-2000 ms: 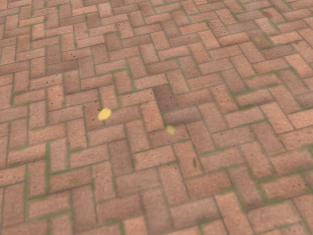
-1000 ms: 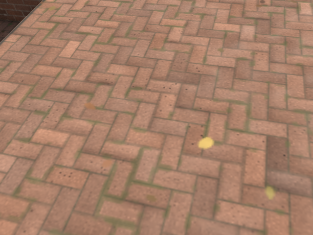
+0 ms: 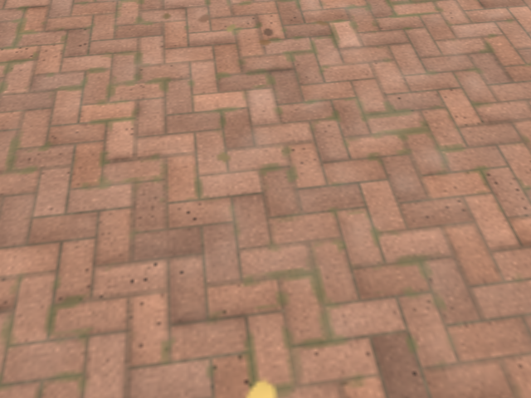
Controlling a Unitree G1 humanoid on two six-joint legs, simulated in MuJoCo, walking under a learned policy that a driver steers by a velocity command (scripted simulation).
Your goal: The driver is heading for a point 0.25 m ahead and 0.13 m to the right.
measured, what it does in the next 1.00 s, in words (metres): walks ahead: left foot, then right foot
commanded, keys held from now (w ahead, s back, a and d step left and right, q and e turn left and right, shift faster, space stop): w+e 0.10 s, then no key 0.90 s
